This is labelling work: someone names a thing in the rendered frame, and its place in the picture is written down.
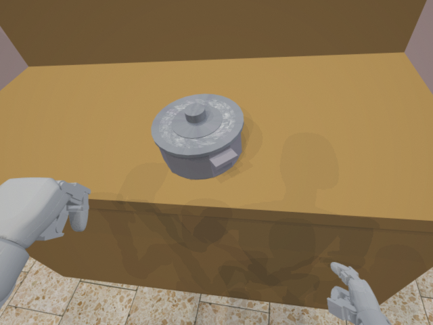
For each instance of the robot left hand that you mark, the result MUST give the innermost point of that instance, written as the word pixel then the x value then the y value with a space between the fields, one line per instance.
pixel 29 207

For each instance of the table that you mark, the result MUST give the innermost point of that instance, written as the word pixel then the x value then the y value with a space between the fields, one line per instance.
pixel 337 142

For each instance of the robot left forearm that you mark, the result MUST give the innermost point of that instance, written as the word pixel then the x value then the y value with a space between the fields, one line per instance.
pixel 13 258

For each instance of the robot right hand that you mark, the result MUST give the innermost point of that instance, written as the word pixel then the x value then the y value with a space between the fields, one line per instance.
pixel 347 304

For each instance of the lid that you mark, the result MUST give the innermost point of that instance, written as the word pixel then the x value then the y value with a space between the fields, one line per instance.
pixel 173 134

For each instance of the knob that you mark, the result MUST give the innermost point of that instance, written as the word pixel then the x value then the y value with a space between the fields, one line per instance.
pixel 195 113

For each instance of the pot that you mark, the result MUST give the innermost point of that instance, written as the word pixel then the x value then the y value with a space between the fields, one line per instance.
pixel 207 166

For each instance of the robot right forearm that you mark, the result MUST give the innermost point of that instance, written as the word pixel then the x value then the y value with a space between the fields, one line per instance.
pixel 371 317

